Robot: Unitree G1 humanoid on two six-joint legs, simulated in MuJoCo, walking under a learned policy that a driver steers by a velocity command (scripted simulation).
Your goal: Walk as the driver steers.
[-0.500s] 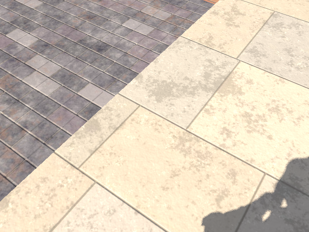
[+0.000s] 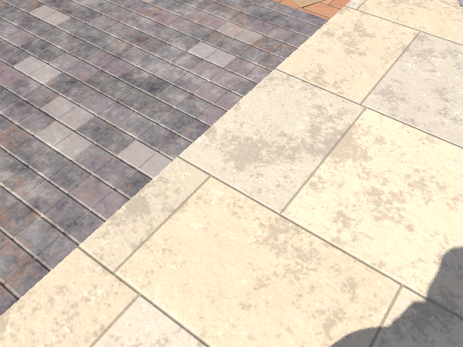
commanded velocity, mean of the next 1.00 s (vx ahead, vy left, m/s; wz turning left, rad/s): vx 0.06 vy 0.00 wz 0.00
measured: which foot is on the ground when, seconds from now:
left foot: down 0.00-1.00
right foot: down 0.00-0.92, up 0.94-1.00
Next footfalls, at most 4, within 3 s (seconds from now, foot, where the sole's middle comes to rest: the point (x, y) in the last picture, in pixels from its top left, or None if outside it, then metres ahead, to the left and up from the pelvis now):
1.18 right None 0.13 -0.16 -0.77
1.68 left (217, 342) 0.51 0.07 -0.77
2.16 right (292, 253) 0.79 -0.17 -0.77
2.50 left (219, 272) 0.72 0.07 -0.77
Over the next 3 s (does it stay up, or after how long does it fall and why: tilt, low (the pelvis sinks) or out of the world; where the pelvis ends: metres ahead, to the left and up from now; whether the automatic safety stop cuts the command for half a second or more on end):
stays up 0.72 -0.06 0.00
